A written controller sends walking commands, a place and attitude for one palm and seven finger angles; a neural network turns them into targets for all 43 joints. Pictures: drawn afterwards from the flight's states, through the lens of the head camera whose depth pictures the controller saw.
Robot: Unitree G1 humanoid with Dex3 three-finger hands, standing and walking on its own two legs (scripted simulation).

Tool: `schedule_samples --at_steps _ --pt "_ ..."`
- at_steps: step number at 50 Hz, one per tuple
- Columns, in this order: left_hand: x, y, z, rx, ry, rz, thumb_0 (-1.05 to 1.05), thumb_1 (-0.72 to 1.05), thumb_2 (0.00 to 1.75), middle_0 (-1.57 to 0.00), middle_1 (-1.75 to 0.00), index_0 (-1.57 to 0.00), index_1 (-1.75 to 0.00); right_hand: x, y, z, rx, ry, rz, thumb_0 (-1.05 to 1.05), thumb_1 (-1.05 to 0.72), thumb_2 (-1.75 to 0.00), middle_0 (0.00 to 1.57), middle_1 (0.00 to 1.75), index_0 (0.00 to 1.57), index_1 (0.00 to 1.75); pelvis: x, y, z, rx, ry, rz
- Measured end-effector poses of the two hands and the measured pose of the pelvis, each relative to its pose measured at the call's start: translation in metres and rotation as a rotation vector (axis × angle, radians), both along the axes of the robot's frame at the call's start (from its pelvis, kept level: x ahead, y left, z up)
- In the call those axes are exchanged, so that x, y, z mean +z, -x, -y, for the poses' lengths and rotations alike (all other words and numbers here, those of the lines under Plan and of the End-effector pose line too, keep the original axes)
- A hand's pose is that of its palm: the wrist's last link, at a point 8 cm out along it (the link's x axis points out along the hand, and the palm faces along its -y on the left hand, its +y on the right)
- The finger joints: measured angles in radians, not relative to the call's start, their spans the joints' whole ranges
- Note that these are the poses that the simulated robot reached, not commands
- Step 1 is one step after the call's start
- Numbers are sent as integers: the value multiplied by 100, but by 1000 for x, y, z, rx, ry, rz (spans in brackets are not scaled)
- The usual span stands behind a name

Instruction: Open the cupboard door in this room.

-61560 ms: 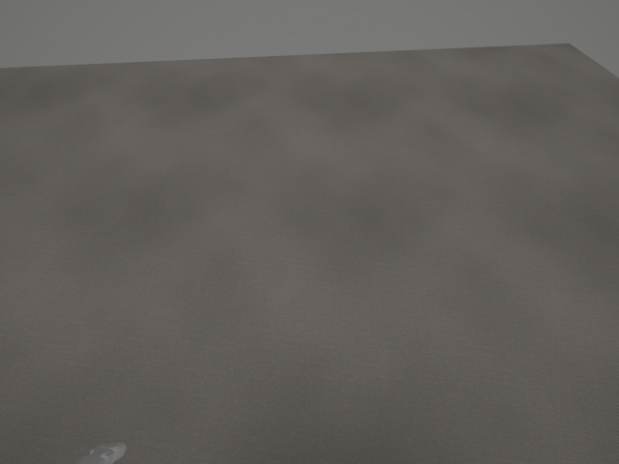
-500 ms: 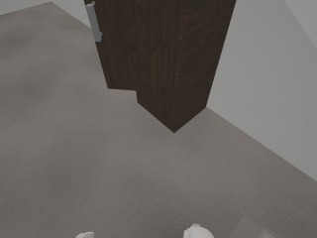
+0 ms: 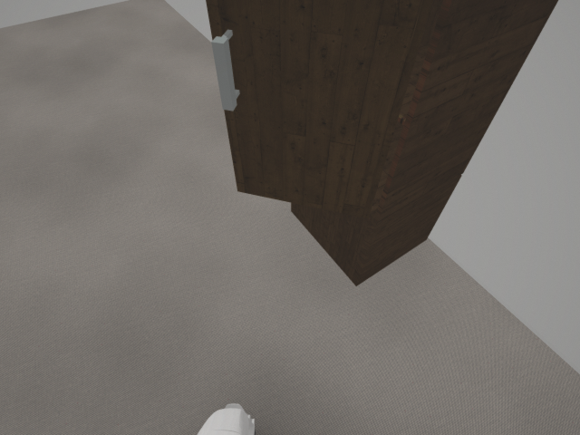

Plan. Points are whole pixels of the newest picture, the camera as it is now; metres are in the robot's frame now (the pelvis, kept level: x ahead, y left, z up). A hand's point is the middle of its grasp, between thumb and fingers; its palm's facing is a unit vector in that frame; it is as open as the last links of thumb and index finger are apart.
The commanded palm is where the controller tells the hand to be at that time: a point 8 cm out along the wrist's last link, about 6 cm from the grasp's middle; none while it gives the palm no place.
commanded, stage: take the last steps up to it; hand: left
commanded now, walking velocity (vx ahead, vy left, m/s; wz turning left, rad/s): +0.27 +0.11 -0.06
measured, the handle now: (229, 71) +0.78 +0.21 +0.08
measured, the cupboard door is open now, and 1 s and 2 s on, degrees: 41 41 41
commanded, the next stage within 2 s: come to a stop and stand still in 0.26 s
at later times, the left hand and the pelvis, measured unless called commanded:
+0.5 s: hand (170, 341) +0.28 +0.25 -0.17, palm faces -0.03 -0.97 -0.24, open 7.3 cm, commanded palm none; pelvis +0.17 +0.07 -0.01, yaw -3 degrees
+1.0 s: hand (145, 375) +0.22 +0.28 -0.18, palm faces +0.01 -0.97 -0.23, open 7.4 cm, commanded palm none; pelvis +0.17 +0.09 -0.01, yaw -3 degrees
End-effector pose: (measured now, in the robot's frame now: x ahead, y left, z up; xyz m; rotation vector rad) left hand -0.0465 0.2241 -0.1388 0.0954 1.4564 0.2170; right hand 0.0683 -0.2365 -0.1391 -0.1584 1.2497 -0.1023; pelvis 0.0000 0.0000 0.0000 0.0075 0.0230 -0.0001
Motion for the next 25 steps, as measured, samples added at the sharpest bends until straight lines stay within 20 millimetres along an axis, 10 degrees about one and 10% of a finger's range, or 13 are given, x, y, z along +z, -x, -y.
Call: schedule_samples --at_steps 5,8,25 --pt "-22 -2 -24 52 50 -130 0 91 89 -20 -30 -20 -30 -5 -90 -36 67 37 123 1 -91 -90 19 30 20 30 -20 -47 -38 2 16 3" --pt "-26 -32 -42 36 45 -140 0 91 89 -20 -30 -20 -30 -4 -112 -55 62 48 145 1 -91 -90 20 30 20 30 -21 -66 -51 -10 4 10" --pt "0 -318 -72 -187 -52 284 0 92 90 -19 -30 -19 -30 -23 -60 -82 -139 -5 -191 0 -92 -90 20 30 20 30 -13 -170 -65 -54 -33 27"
